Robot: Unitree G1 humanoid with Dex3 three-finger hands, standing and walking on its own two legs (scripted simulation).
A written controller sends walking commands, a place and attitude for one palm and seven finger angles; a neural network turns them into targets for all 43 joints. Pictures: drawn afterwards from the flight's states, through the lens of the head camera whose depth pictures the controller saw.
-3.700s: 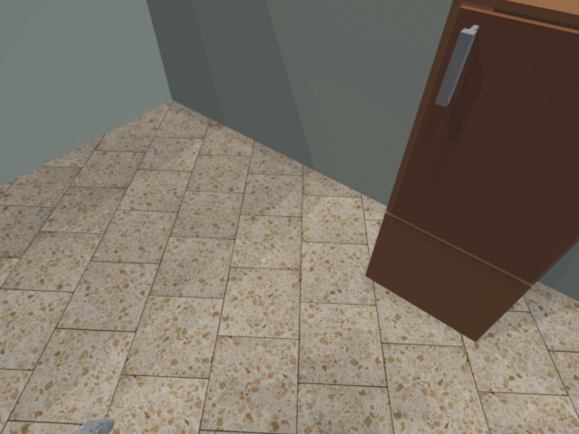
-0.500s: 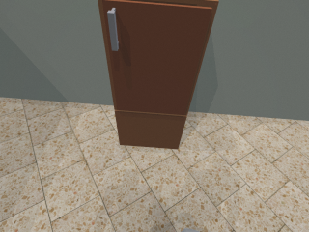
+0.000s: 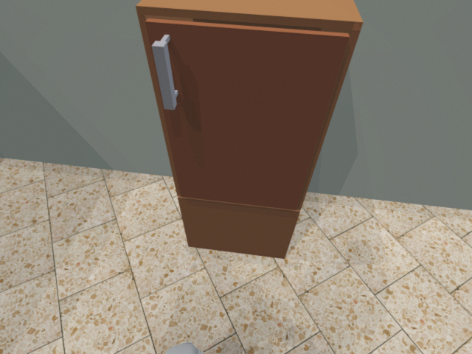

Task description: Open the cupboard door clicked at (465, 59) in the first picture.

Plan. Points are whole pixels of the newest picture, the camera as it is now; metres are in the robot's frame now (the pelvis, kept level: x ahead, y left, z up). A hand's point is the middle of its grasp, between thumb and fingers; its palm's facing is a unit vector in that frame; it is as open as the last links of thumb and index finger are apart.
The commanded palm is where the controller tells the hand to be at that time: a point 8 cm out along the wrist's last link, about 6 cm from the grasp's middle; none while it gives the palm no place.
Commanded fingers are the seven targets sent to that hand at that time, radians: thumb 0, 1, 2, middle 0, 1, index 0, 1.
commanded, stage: come to a stop and stand still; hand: left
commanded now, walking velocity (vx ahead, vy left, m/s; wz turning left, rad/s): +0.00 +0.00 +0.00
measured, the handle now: (168, 73) +0.64 +0.20 +0.15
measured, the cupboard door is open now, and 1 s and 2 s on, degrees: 0 0 0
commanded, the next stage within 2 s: none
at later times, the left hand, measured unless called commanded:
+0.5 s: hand out of the picture +0.09 +0.22 -0.18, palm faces +0.01 -0.97 -0.25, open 7.3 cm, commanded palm none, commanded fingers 0.00 0.90 0.90 -0.20 -0.30 -0.20 -0.30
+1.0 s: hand out of the picture +0.04 +0.21 -0.19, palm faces +0.00 -0.97 -0.23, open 7.3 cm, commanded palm none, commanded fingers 0.00 0.90 0.90 -0.20 -0.30 -0.20 -0.30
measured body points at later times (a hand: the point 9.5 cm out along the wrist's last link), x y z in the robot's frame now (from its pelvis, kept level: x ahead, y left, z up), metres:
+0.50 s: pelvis +0.03 +0.01 +0.00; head +0.06 +0.02 +0.44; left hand +0.09 +0.27 -0.16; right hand +0.11 -0.23 -0.15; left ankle +0.12 +0.12 -0.74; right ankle +0.01 -0.13 -0.70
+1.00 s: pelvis +0.03 +0.03 -0.01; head +0.06 +0.03 +0.44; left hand +0.05 +0.26 -0.17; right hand +0.04 -0.21 -0.16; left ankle +0.01 +0.13 -0.74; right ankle +0.01 -0.14 -0.74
